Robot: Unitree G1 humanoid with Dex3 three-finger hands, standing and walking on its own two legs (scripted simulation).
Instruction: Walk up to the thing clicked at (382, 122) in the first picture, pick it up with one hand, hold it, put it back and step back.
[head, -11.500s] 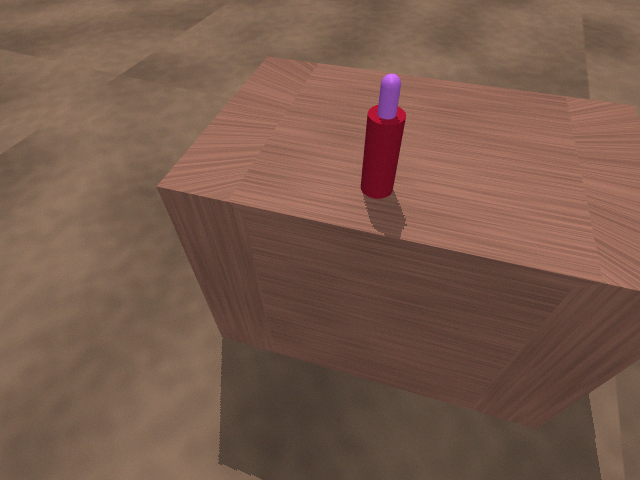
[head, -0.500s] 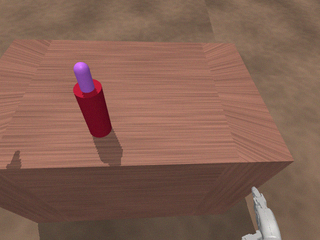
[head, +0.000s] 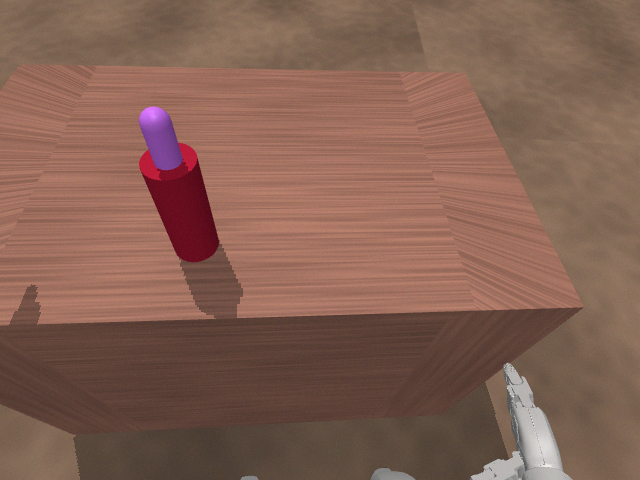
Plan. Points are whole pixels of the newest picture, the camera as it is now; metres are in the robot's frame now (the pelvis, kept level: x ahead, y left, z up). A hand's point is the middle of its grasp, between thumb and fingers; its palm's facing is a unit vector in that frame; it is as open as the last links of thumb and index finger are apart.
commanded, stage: approach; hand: left
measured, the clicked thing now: (178, 189) +0.47 +0.17 +0.08
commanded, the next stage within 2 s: close in in 0.16 s
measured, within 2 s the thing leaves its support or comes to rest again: neither
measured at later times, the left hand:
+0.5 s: hand (154, 229) +0.45 +0.22 +0.02, palm faces +0.07 -1.00 +0.04, open 17.5 cm
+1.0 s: hand (182, 233) +0.43 +0.17 +0.03, palm faces +0.06 -1.00 +0.01, open 17.4 cm
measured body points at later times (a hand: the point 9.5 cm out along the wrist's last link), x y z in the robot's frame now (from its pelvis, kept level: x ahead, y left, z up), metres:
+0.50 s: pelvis +0.00 +0.00 -0.03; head +0.10 +0.03 +0.40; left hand +0.44 +0.27 +0.02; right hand +0.13 -0.28 -0.06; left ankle +0.01 +0.13 -0.71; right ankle +0.01 -0.16 -0.71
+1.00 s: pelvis -0.01 -0.01 -0.03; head +0.08 +0.01 +0.41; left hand +0.42 +0.23 +0.03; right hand +0.14 -0.28 -0.05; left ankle +0.01 +0.13 -0.71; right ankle +0.01 -0.16 -0.71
